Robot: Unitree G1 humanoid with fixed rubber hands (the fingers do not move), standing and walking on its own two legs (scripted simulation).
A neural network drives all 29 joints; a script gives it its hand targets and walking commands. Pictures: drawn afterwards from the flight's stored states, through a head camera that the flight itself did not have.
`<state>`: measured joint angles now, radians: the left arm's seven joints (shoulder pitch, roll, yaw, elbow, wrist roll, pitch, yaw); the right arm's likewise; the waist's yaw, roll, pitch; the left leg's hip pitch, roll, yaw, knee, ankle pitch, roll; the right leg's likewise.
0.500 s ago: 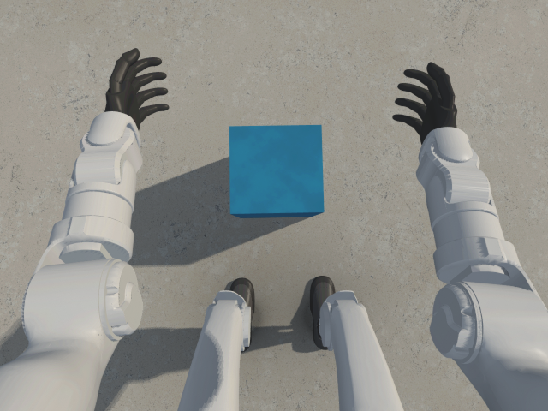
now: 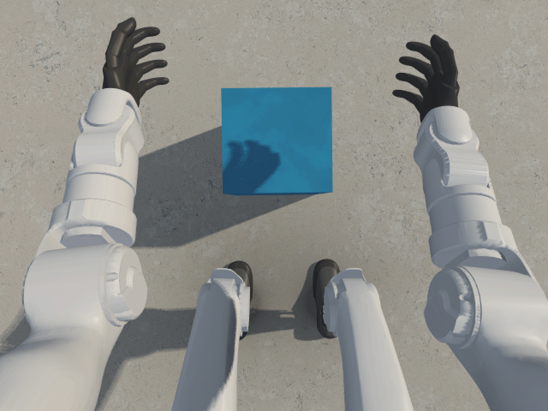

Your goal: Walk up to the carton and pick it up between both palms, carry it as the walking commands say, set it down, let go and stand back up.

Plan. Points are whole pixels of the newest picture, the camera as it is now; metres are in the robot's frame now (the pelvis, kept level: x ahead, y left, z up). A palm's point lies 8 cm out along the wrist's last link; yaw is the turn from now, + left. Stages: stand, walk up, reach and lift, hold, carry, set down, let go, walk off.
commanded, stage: reach and lift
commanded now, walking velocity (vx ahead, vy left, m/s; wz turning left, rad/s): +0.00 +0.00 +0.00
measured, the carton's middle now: (276, 150) +0.49 +0.02 -0.46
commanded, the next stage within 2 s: none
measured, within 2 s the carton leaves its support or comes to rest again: neither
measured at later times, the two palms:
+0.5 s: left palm (167, 121) +0.51 +0.21 -0.28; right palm (389, 131) +0.50 -0.18 -0.28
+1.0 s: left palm (187, 138) +0.50 +0.21 -0.40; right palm (368, 144) +0.50 -0.17 -0.40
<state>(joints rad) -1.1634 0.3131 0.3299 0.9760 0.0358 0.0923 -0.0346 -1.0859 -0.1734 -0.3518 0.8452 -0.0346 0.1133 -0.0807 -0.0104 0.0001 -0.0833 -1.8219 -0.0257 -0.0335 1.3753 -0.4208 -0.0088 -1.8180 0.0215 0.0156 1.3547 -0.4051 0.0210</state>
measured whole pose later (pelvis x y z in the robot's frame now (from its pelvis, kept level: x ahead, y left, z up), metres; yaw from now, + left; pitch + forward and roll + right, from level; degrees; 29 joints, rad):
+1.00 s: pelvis -0.04 +0.00 -0.22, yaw -1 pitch +37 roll -1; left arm -1.44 0.43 0.06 1.14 -0.23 0.04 0.08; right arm -1.40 -0.33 -0.10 1.08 0.24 0.05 -0.15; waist 0.00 -0.01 0.37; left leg -2.27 -0.03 -0.02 2.21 -0.59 -0.01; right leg -2.27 0.05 0.01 2.19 -0.57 0.04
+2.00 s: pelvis -0.04 +0.00 -0.22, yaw +0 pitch +37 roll -2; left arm -1.55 0.35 0.08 1.22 -0.16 0.06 0.12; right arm -1.48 -0.22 -0.20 1.12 0.11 0.07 -0.17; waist 0.00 0.00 0.38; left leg -2.26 -0.04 -0.03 2.20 -0.58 -0.01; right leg -2.25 0.06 0.02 2.17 -0.57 0.05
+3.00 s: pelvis -0.03 +0.00 -0.19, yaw +0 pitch +44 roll -2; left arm -1.35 0.18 0.36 0.85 0.13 0.30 0.07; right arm -1.26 -0.07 -0.45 0.71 -0.10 0.30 -0.10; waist -0.01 -0.01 0.10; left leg -2.27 -0.10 -0.06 2.08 -0.57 -0.03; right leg -2.25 0.10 0.04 2.06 -0.57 0.08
